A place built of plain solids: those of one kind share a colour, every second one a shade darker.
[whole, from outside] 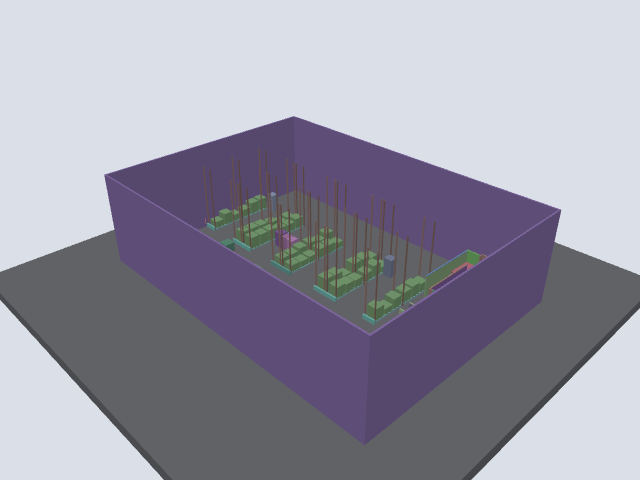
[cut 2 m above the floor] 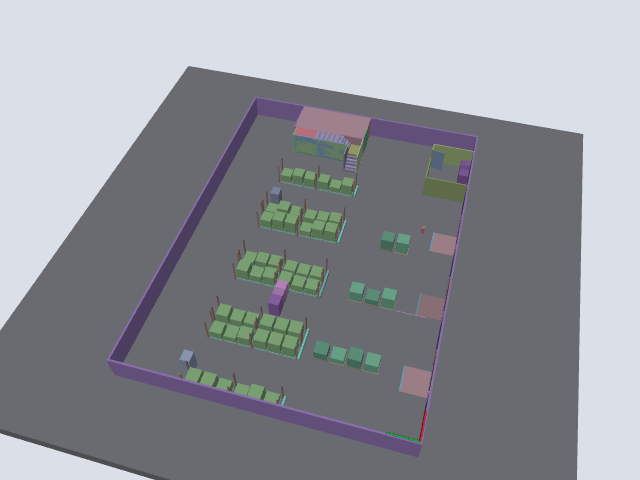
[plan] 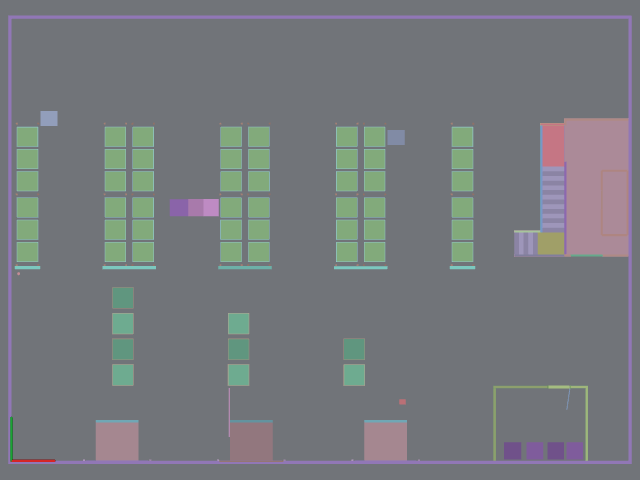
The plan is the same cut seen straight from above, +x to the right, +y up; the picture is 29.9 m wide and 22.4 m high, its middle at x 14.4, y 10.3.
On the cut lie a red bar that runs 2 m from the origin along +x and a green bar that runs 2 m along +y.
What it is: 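Racking aisles and the goods-in floor of a storage hall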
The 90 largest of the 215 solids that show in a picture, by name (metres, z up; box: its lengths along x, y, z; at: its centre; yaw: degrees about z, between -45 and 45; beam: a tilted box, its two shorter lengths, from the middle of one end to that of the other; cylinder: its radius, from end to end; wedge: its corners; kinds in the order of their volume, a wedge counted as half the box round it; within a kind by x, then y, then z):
{
 "wall_1": {"box": [0.15, 20.93, 8.28], "at": [-0.07, 10.31, 4.09]},
 "wall_2": {"box": [29.1, 0.15, 8.28], "at": [14.4, -0.07, 4.09]},
 "wall_3": {"box": [29.1, 0.15, 8.28], "at": [14.4, 20.7, 4.09]},
 "wall_4": {"box": [0.15, 20.93, 8.28], "at": [28.88, 10.31, 4.09]},
 "mezz_deck_1": {"box": [3.0, 6.44, 4.17], "at": [27.3, 12.75, 2.03]},
 "row_load_1": {"box": [0.95, 0.89, 0.64], "at": [0.75, 9.74, 0.46]},
 "row_load_2": {"box": [0.95, 0.89, 1.11], "at": [0.75, 10.78, 0.7]},
 "row_load_3": {"box": [0.95, 0.89, 0.63], "at": [0.75, 11.81, 0.46]},
 "row_load_4": {"box": [0.95, 0.89, 0.75], "at": [0.75, 13.04, 0.51]},
 "row_load_5": {"box": [0.95, 0.89, 1.11], "at": [0.75, 14.08, 0.7]},
 "row_load_6": {"box": [0.95, 0.89, 1.16], "at": [0.75, 15.11, 0.72]},
 "row_load_7": {"box": [0.95, 0.89, 1.16], "at": [4.85, 9.74, 0.72]},
 "row_load_8": {"box": [0.95, 0.89, 1.14], "at": [4.85, 10.78, 0.71]},
 "row_load_9": {"box": [0.95, 0.89, 1.08], "at": [4.85, 11.81, 0.68]},
 "row_load_10": {"box": [0.95, 0.89, 0.91], "at": [4.85, 13.04, 0.59]},
 "row_load_11": {"box": [0.95, 0.89, 0.72], "at": [4.85, 15.11, 0.5]},
 "row_load_12": {"box": [0.95, 0.89, 1.1], "at": [6.15, 9.74, 0.69]},
 "row_load_13": {"box": [0.95, 0.89, 1.05], "at": [6.15, 10.78, 0.66]},
 "row_load_14": {"box": [0.95, 0.89, 1.07], "at": [6.15, 11.81, 0.68]},
 "row_load_15": {"box": [0.95, 0.89, 0.81], "at": [6.15, 13.04, 0.54]},
 "row_load_16": {"box": [0.95, 0.89, 0.78], "at": [6.15, 14.08, 0.53]},
 "row_load_17": {"box": [0.95, 0.89, 1.01], "at": [6.15, 15.11, 0.64]},
 "row_load_18": {"box": [0.95, 0.89, 0.73], "at": [10.25, 9.74, 0.51]},
 "row_load_19": {"box": [0.95, 0.89, 0.72], "at": [10.25, 10.78, 0.5]},
 "row_load_20": {"box": [0.95, 0.89, 0.89], "at": [10.25, 11.81, 0.59]},
 "row_load_21": {"box": [0.95, 0.89, 0.95], "at": [10.25, 13.04, 0.62]},
 "row_load_22": {"box": [0.95, 0.89, 0.71], "at": [10.25, 14.08, 0.49]},
 "row_load_23": {"box": [0.95, 0.89, 1.09], "at": [10.25, 15.11, 0.68]},
 "row_load_24": {"box": [0.95, 0.89, 0.65], "at": [11.55, 9.74, 0.46]},
 "row_load_25": {"box": [0.95, 0.89, 0.86], "at": [11.55, 13.04, 0.57]},
 "row_load_26": {"box": [0.95, 0.89, 0.85], "at": [11.55, 14.08, 0.56]},
 "row_load_27": {"box": [0.95, 0.89, 1.19], "at": [15.65, 9.74, 0.73]},
 "row_load_28": {"box": [0.95, 0.89, 1.12], "at": [15.65, 10.78, 0.7]},
 "row_load_29": {"box": [0.95, 0.89, 1.19], "at": [15.65, 13.04, 0.74]},
 "row_load_30": {"box": [0.95, 0.89, 1.19], "at": [15.65, 14.08, 0.74]},
 "row_load_31": {"box": [0.95, 0.89, 0.86], "at": [15.65, 15.11, 0.57]},
 "row_load_32": {"box": [0.95, 0.89, 1.01], "at": [16.95, 9.74, 0.65]},
 "row_load_33": {"box": [0.95, 0.89, 0.83], "at": [16.95, 10.78, 0.56]},
 "row_load_34": {"box": [0.95, 0.89, 0.74], "at": [16.95, 11.81, 0.51]},
 "row_load_35": {"box": [0.95, 0.89, 0.81], "at": [16.95, 13.04, 0.55]},
 "row_load_36": {"box": [0.95, 0.89, 1.12], "at": [16.95, 14.08, 0.7]},
 "row_load_37": {"box": [0.95, 0.89, 1.07], "at": [21.05, 9.74, 0.68]},
 "row_load_38": {"box": [0.95, 0.89, 0.94], "at": [21.05, 11.81, 0.61]},
 "row_load_39": {"box": [0.95, 0.89, 0.96], "at": [21.05, 13.04, 0.62]},
 "row_load_40": {"box": [0.95, 0.89, 1.05], "at": [21.05, 14.08, 0.67]},
 "row_load_41": {"box": [0.95, 0.89, 0.8], "at": [21.05, 15.11, 0.54]},
 "mezz_landing_1": {"box": [1.12, 0.1, 5.13], "at": [25.24, 15.7, 2.51]},
 "mezz_landing_2": {"box": [1.02, 1.92, 4.17], "at": [25.29, 14.69, 2.03]},
 "lane_load_1": {"box": [0.95, 0.95, 0.92], "at": [5.2, 4.0, 0.6]},
 "lane_load_2": {"box": [0.95, 0.95, 1.09], "at": [5.2, 5.2, 0.68]},
 "lane_load_3": {"box": [0.95, 0.95, 0.79], "at": [5.2, 7.6, 0.54]},
 "lane_load_4": {"box": [0.95, 0.95, 1.19], "at": [10.6, 4.0, 0.74]},
 "lane_load_5": {"box": [0.95, 0.95, 0.6], "at": [10.6, 5.2, 0.44]},
 "lane_load_6": {"box": [0.95, 0.95, 1.05], "at": [10.6, 6.4, 0.66]},
 "lane_load_7": {"box": [0.95, 0.95, 1.21], "at": [16.0, 4.0, 0.75]},
 "lane_load_8": {"box": [0.95, 0.95, 1.11], "at": [16.0, 5.2, 0.69]},
 "mezz_steps_1": {"box": [1.02, 0.22, 2.4], "at": [25.29, 11.86, 1.15]},
 "mezz_steps_2": {"box": [1.02, 0.22, 2.6], "at": [25.29, 12.08, 1.25]},
 "mezz_steps_3": {"box": [1.02, 0.22, 2.79], "at": [25.29, 12.3, 1.35]},
 "mezz_steps_4": {"box": [1.02, 0.22, 2.99], "at": [25.29, 12.52, 1.45]},
 "mezz_steps_5": {"box": [1.02, 0.22, 3.19], "at": [25.29, 12.74, 1.54]},
 "mezz_steps_6": {"box": [1.02, 0.22, 3.38], "at": [25.29, 12.96, 1.64]},
 "mezz_steps_7": {"box": [1.02, 0.22, 3.58], "at": [25.29, 13.18, 1.74]},
 "mezz_steps_8": {"box": [1.02, 0.22, 3.77], "at": [25.29, 13.4, 1.84]},
 "mezz_steps_9": {"box": [1.02, 0.22, 3.97], "at": [25.29, 13.62, 1.94]},
 "mezz_par_whole_1": {"box": [0.1, 4.32, 5.17], "at": [25.85, 11.79, 2.53]},
 "mezz_par_whole_2": {"box": [3.0, 0.1, 5.17], "at": [27.3, 15.92, 2.53]},
 "mezz_par_whole_3": {"box": [1.2, 0.1, 5.17], "at": [28.2, 9.58, 2.53]},
 "office_1": {"box": [0.1, 1.2, 6.67], "at": [27.55, 11.13, 3.28]},
 "office_2": {"box": [1.2, 0.1, 6.67], "at": [28.15, 10.53, 3.28]},
 "office_3": {"box": [1.2, 0.1, 6.67], "at": [28.15, 13.53, 3.28]},
 "office_4": {"box": [0.1, 3.0, 6.67], "at": [28.75, 12.03, 3.28]},
 "room_stock_1": {"box": [0.81, 0.8, 0.89], "at": [23.39, 0.46, 0.39]},
 "room_stock_2": {"box": [0.79, 0.8, 1.63], "at": [24.42, 0.46, 0.76]},
 "room_stock_3": {"box": [0.78, 0.8, 1.23], "at": [25.4, 0.46, 0.56]},
 "room_stock_4": {"box": [0.78, 0.8, 1.04], "at": [26.29, 0.46, 0.47]},
 "mezz_cheek_whole_1": {"box": [0.1, 5.0, 5.17], "at": [24.73, 13.15, 2.53]},
 "mezz_cheek_1": {"box": [0.1, 5.0, 5.13], "at": [24.73, 13.15, 2.51]},
 "room_wall_1": {"box": [0.1, 3.39, 2.55], "at": [22.55, 1.69, 1.23]},
 "room_wall_2": {"box": [2.51, 0.1, 2.55], "at": [23.75, 3.44, 1.23]},
 "room_wall_3": {"box": [0.1, 3.39, 2.55], "at": [26.85, 1.69, 1.23]},
 "mezz_par_1": {"box": [0.1, 4.32, 5.13], "at": [25.85, 11.79, 2.51]},
 "left_cage_1": {"box": [0.8, 0.7, 1.75], "at": [1.75, 15.97, 0.82]},
 "left_cage_2": {"box": [0.8, 0.7, 1.75], "at": [17.95, 15.09, 0.82]},
 "mezz_quarter_1": {"box": [1.24, 1.03, 1.23], "at": [25.18, 10.14, 0.56]},
 "narrow_pinch_stack_1": {"box": [0.72, 0.81, 1.34], "at": [8.61, 11.81, 0.62]},
 "narrow_pinch_stack_2": {"box": [0.72, 0.81, 1.33], "at": [9.32, 11.81, 0.61]},
 "narrow_pinch_cartons_1": {"box": [0.87, 0.8, 1.48], "at": [7.82, 11.81, 0.69]},
 "mezz_gate_1": {"box": [1.5, 0.1, 5.17], "at": [26.85, 9.58, 2.53]},
 "mezz_landing_whole_1": {"box": [1.12, 0.1, 5.17], "at": [25.24, 15.7, 2.53]}
}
